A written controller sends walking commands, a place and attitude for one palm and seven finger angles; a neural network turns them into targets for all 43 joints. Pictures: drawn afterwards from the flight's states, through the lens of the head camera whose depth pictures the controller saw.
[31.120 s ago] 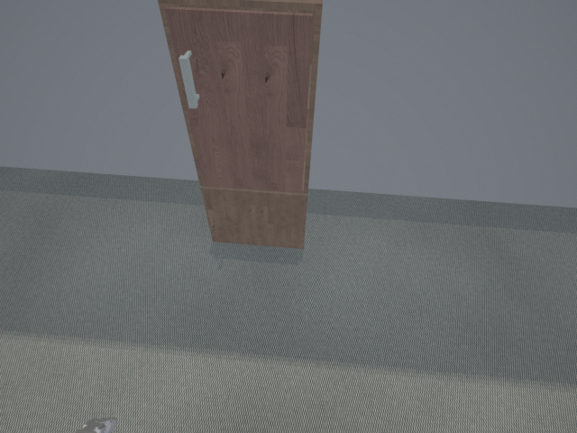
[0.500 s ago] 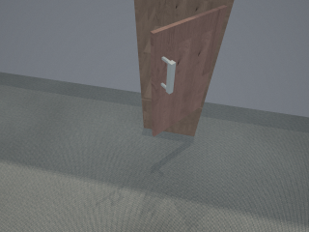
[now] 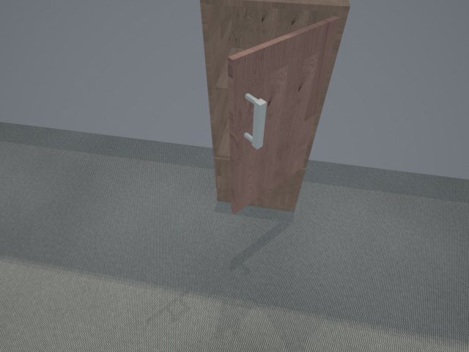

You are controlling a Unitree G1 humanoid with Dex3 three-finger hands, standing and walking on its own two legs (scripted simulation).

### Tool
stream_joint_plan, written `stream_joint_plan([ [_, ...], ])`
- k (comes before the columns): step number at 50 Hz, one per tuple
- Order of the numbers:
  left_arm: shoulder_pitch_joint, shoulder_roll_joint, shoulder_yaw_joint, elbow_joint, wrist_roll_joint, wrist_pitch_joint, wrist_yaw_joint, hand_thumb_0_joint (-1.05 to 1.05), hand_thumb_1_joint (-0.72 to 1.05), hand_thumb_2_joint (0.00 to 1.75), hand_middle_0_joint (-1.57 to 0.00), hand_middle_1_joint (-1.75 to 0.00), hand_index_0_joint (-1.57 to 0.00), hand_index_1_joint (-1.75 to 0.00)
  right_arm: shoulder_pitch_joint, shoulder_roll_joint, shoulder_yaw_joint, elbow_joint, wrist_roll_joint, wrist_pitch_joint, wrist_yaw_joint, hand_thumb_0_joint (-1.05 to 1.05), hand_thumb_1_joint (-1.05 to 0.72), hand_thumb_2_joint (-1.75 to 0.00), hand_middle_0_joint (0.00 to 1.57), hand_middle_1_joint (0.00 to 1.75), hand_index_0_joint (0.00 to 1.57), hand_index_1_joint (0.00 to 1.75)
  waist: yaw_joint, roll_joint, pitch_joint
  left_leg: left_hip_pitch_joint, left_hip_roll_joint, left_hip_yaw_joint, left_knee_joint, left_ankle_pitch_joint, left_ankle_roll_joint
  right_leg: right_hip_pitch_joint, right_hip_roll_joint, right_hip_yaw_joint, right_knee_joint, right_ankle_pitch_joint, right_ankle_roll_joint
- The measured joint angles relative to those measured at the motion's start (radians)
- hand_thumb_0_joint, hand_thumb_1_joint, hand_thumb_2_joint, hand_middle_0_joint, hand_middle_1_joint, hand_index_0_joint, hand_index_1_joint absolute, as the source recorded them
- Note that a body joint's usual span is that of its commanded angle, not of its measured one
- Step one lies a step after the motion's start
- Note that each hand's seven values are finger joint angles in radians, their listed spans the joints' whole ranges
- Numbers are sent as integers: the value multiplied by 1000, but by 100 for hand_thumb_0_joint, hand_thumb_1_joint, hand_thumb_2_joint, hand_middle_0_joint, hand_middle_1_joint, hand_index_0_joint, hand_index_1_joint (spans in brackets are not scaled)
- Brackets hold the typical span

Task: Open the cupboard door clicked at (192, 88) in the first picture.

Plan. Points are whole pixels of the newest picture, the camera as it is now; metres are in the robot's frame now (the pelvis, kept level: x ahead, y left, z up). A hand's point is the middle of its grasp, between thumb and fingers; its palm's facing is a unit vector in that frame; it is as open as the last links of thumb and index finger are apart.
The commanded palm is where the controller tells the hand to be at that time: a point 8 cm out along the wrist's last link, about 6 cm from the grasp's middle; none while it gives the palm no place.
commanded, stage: let the arm hang, fingers relaxed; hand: left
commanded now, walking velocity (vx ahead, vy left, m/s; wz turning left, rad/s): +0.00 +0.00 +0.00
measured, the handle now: (253, 121) +0.65 -0.02 +0.01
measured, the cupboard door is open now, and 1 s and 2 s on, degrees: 49 49 49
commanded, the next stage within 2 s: look to check the result in 0.08 s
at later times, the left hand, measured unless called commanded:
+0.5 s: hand out of the picture +0.05 +0.20 -0.17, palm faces +0.01 -0.97 -0.26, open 7.3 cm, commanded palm none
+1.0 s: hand out of the picture +0.09 +0.20 -0.17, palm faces -0.03 -0.96 -0.27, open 7.3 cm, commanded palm none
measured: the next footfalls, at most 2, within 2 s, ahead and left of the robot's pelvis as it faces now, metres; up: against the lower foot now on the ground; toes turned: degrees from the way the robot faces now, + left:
left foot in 1.72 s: +0.13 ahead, +0.10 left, +0.00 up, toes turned -29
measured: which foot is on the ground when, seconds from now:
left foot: down 0.00-1.00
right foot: down 0.00-1.00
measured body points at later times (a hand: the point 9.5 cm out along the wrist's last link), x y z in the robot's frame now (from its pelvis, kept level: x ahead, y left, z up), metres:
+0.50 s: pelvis +0.02 +0.00 +0.00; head +0.04 -0.01 +0.45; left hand +0.05 +0.25 -0.15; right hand +0.05 -0.25 -0.16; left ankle +0.03 +0.11 -0.74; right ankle +0.02 -0.13 -0.74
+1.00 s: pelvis +0.03 -0.01 +0.00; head +0.05 -0.01 +0.45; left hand +0.09 +0.25 -0.15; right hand +0.07 -0.26 -0.15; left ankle +0.03 +0.11 -0.74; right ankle +0.02 -0.13 -0.74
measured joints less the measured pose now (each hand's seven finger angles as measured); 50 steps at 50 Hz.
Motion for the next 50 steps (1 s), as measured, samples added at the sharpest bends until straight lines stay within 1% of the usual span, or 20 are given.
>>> stream_joint_plan([
  [8, -4, 5, 2, 9, 0, -5, 0, 1, 91, 89, -20, -30, -20, -30, -28, -22, -5, 2, 1, -5, -3, 0, -91, -90, 20, 30, 20, 30, 3, 0, 10, 13, 3, -1, -7, -5, -2, 15, 2, -1, -10, -3, -2],
  [24, -32, 55, 4, 22, -2, -7, -4, 1, 91, 89, -20, -30, -20, -30, -76, -72, -5, 11, 2, -3, -1, 0, -90, -90, 20, 30, 20, 30, 7, -2, 28, 38, 10, -6, -30, -7, -8, 45, 10, -6, -44, 0, -7],
  [42, -79, 85, 1, 14, -3, -15, -8, 1, 91, 89, -20, -30, -20, -30, -118, -98, 1, 13, 3, -7, 4, 0, -90, -90, 20, 30, 20, 30, 4, -5, 25, 66, 14, -8, -64, -5, -13, 75, 14, -8, -81, 3, -10],
  [46, -77, 84, 6, 5, -3, -5, -4, 1, 91, 89, -20, -30, -20, -30, -124, -97, -2, 4, 2, -3, -2, 0, -90, -90, 20, 30, 20, 30, 11, -7, 23, 59, 21, 6, -49, -16, -14, 62, 20, 5, -67, -1, -11],
  [50, -61, 74, 18, -17, -2, 20, -7, 1, 91, 89, -20, -30, -20, -30, -126, -81, -11, -28, 2, 9, -9, 0, -90, -90, 20, 30, 20, 30, 17, -12, 31, 39, 34, 40, 5, -51, -15, 25, 33, 40, -9, -23, -11],
])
